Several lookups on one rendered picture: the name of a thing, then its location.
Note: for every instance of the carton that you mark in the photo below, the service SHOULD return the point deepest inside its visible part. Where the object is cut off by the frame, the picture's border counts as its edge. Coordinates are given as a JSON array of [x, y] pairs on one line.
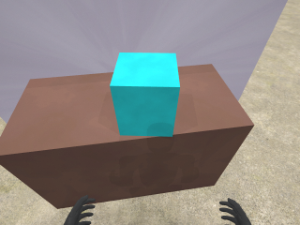
[[145, 90]]

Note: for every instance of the left robot hand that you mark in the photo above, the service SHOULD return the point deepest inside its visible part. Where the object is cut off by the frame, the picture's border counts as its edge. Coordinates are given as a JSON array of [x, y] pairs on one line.
[[75, 215]]

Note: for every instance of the pedestal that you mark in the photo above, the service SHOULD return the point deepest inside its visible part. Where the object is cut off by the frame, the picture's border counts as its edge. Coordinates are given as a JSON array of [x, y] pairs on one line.
[[63, 140]]

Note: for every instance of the right robot hand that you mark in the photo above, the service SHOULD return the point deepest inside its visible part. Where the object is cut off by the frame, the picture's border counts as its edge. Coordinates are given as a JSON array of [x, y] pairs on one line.
[[239, 216]]

